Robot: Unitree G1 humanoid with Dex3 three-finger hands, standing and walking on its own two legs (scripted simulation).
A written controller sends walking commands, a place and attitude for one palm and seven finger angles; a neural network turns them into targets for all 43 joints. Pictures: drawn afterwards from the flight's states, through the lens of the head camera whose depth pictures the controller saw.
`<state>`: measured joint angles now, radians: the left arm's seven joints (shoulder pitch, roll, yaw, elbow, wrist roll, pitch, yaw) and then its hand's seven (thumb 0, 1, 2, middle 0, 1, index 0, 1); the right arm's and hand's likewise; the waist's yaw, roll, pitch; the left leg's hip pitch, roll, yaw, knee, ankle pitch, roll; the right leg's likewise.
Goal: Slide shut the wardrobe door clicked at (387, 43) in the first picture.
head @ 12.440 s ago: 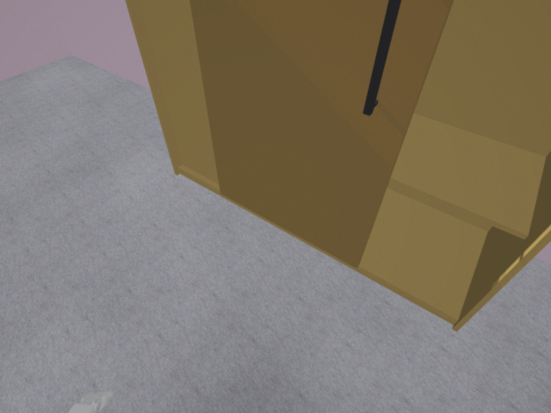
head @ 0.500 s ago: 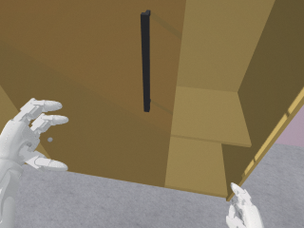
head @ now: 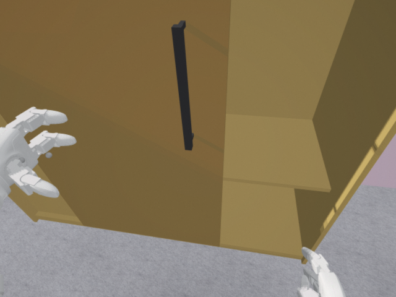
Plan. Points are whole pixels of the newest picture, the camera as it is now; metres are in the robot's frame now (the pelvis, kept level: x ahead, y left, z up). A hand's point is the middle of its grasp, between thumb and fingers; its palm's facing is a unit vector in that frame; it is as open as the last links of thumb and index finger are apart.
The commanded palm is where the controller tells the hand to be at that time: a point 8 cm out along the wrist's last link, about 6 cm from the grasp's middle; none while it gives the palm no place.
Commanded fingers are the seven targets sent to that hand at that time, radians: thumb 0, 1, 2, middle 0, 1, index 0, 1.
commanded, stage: raise the hand with hooked fingers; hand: left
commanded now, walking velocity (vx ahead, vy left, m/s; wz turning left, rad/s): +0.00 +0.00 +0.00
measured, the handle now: (186, 94) +0.53 +0.08 +0.17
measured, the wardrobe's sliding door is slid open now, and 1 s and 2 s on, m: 0.41 0.41 0.41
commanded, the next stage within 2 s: move the hooked fingers beside the handle in 0.34 s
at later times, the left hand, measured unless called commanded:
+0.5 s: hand (63, 155) +0.28 +0.25 +0.20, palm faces -0.04 -0.99 -0.13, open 14.0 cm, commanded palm +0.26 +0.30 +0.21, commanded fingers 0.00 -0.50 0.30 -0.30 -1.20 -0.30 -1.20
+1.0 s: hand (101, 131) +0.35 +0.22 +0.20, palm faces -0.06 -1.00 -0.07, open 14.0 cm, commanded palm +0.32 +0.26 +0.20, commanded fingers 0.00 -0.50 0.30 -0.30 -1.20 -0.30 -1.20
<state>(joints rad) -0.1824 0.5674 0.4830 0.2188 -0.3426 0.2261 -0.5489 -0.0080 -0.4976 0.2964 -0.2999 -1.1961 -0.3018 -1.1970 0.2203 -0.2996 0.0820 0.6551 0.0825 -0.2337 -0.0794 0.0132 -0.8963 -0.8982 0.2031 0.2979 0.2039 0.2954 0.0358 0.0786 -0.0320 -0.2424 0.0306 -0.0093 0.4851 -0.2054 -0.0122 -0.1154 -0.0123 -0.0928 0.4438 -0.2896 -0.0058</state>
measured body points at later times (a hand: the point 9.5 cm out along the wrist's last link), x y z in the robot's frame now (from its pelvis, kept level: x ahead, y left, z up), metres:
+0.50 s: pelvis +0.01 -0.01 +0.00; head -0.02 -0.03 +0.45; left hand +0.27 +0.31 +0.21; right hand +0.19 -0.24 -0.07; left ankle +0.04 +0.13 -0.74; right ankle -0.03 -0.11 -0.74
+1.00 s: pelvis +0.01 +0.00 +0.00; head -0.01 -0.02 +0.45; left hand +0.35 +0.27 +0.20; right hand +0.17 -0.24 -0.09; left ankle +0.04 +0.13 -0.74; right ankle -0.03 -0.11 -0.74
